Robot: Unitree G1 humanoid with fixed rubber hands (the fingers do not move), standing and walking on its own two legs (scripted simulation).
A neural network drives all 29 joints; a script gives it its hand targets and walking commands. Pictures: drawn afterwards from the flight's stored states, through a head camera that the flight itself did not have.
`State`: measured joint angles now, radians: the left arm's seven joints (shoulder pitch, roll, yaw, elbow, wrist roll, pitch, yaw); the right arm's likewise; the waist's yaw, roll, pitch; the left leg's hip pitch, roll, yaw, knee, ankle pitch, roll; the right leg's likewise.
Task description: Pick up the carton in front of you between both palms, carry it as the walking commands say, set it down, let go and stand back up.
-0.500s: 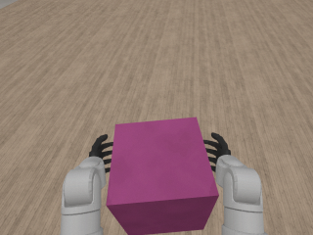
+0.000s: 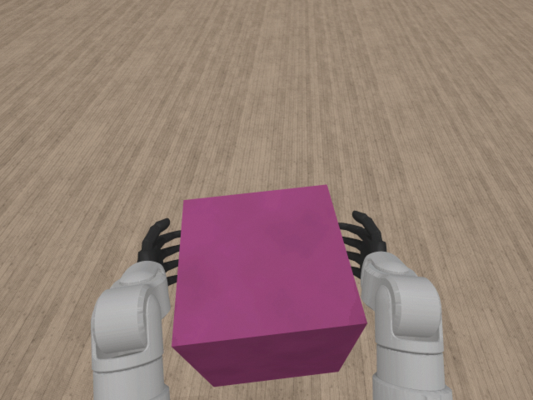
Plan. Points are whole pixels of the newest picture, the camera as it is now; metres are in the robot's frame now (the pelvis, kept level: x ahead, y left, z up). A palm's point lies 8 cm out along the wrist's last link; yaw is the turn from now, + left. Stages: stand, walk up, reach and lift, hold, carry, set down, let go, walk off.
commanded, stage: carry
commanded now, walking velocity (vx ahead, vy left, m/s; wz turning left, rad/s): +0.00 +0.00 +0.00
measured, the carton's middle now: (266, 292) +0.28 +0.00 +0.00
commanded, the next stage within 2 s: hold in 1.68 s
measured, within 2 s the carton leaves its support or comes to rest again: neither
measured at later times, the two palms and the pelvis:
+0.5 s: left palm (179, 221) +0.35 +0.13 +0.09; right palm (373, 220) +0.36 -0.17 +0.09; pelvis +0.09 -0.02 +0.00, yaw +0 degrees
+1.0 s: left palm (182, 249) +0.31 +0.12 +0.07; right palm (381, 247) +0.32 -0.17 +0.07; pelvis +0.05 -0.02 +0.00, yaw +0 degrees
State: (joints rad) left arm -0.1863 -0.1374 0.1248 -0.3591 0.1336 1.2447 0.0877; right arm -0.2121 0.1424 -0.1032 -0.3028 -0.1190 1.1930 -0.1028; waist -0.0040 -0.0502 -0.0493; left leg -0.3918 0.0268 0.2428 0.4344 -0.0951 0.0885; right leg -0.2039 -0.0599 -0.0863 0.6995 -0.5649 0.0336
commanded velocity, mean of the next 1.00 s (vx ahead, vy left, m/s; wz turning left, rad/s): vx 0.00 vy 0.00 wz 0.00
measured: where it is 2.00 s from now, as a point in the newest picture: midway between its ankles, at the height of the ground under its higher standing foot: outside the picture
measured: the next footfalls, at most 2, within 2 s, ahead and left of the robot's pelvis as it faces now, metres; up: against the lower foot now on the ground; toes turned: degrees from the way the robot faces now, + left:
right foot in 0.06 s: +0.03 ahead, -0.13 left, +0.00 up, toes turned -2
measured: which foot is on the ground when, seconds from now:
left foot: down 0.00-1.00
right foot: up 0.00-0.04, down 0.06-1.00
